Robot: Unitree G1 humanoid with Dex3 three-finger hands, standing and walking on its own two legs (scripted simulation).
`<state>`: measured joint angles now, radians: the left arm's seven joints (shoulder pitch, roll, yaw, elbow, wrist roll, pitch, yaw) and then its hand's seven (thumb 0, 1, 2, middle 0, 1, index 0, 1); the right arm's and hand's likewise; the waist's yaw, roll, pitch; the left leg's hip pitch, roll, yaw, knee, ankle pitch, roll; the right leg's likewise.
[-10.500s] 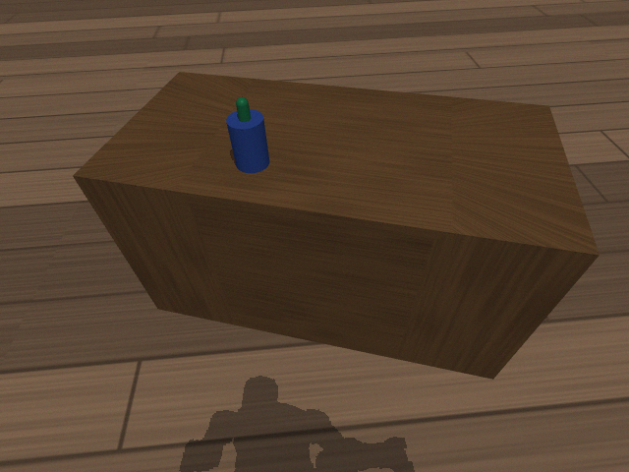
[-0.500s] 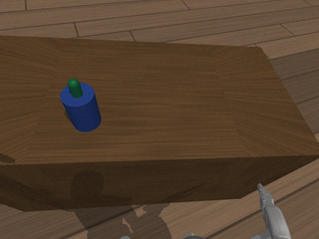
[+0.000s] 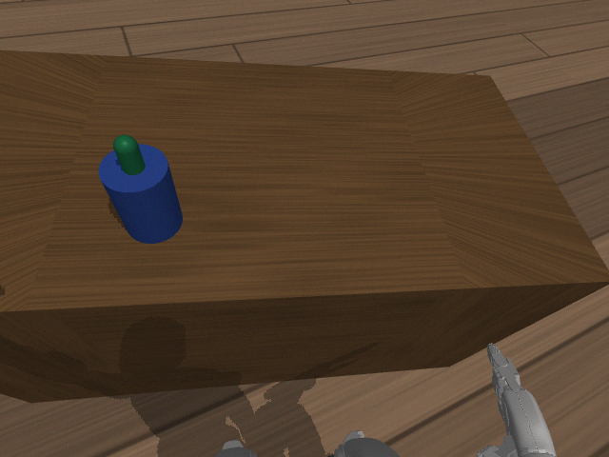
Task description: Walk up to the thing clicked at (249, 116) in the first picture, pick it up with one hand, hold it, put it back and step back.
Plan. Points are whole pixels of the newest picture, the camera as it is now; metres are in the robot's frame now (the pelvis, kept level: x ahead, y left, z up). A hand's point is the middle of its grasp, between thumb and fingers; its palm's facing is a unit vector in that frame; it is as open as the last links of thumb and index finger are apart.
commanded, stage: go down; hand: left
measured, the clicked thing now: (141, 185) +0.50 +0.22 +0.02
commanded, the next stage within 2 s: approach in 0.26 s
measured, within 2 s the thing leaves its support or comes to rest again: neither
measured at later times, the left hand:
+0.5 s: hand out of the picture +0.38 +0.41 +0.12, palm faces +0.27 -0.96 +0.03, open 17.6 cm
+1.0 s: hand (99, 223) +0.46 +0.28 -0.01, palm faces +0.20 -0.98 +0.09, open 17.5 cm
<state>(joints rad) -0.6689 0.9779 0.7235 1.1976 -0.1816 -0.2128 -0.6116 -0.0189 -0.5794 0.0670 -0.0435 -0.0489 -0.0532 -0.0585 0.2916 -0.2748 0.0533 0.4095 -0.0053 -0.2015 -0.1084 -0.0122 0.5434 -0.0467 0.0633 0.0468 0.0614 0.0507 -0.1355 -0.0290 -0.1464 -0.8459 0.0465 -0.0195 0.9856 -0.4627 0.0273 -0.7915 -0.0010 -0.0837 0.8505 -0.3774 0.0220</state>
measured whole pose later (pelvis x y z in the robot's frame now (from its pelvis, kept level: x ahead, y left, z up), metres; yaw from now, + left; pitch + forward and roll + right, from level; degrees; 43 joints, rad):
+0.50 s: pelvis +0.00 +0.00 +0.00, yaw +0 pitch +17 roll -4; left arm -0.64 0.92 0.70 1.15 -0.20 -0.20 -0.59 -0.02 -0.58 0.07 -0.06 -0.07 -0.06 -0.09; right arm 0.30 -0.27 0.05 0.41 0.00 -0.19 -0.11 -0.01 0.53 -0.05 0.06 0.05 0.06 0.05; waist -0.11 -0.03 -0.15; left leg -0.82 0.04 -0.02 0.98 -0.47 0.03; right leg -0.77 -0.01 -0.08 0.86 -0.39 0.02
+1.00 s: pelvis -0.02 -0.01 -0.04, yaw -1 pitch +23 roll -5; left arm -0.70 0.65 0.62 1.07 -0.14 -0.40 -0.32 -0.02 -0.56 0.05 -0.05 -0.05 -0.06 -0.05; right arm 0.37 -0.30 -0.02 0.13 -0.05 -0.13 -0.02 -0.01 0.54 -0.04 0.06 0.05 0.06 0.05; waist -0.23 -0.07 -0.11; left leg -1.07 0.06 -0.02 1.18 -0.51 0.01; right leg -1.04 0.01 -0.08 1.07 -0.43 0.01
